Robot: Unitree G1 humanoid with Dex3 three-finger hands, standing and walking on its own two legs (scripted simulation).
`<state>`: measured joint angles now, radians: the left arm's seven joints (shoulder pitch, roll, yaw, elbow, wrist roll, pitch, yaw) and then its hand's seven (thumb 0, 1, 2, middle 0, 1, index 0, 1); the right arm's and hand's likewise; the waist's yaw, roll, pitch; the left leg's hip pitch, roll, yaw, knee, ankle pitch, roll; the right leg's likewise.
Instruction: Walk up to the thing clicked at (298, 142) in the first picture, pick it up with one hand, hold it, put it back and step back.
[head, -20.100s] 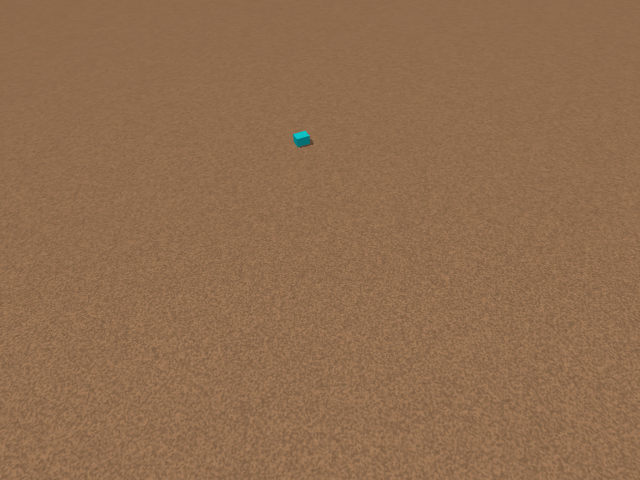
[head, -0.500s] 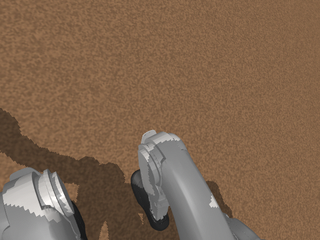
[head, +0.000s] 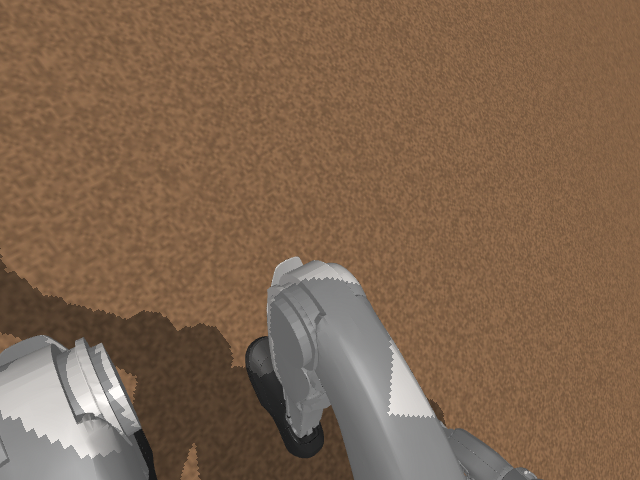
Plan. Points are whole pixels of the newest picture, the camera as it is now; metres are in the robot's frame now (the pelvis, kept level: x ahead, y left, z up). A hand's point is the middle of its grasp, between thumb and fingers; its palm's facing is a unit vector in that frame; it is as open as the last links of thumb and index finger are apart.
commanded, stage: rest palm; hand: left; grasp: from above
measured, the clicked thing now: out of the picture +0.43 +0.36 -0.28
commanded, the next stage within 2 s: close in 0.20 s
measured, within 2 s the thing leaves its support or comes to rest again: neither
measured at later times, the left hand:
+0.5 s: hand out of the picture +0.42 +0.35 -0.25, palm faces -0.36 -0.26 -0.90, open 12.8 cm
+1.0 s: hand out of the picture +0.42 +0.35 -0.25, palm faces -0.36 -0.26 -0.89, open 10.9 cm
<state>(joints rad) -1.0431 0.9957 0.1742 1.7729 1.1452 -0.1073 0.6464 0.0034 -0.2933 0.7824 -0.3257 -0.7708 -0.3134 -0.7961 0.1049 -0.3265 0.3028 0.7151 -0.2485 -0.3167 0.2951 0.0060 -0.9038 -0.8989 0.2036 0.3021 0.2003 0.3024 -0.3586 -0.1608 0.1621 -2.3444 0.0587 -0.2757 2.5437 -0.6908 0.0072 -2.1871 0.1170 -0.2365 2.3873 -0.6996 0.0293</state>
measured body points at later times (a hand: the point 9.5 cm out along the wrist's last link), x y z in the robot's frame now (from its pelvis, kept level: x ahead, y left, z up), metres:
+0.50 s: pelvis +0.00 +0.00 +0.00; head +0.27 +0.14 +0.33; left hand +0.44 +0.36 -0.20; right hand +0.05 -0.24 -0.05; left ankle +0.07 +0.13 -0.27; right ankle +0.11 -0.11 -0.27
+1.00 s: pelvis -0.01 +0.00 +0.01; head +0.27 +0.15 +0.33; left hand +0.44 +0.36 -0.20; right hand +0.05 -0.24 -0.04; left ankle +0.07 +0.13 -0.27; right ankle +0.11 -0.11 -0.27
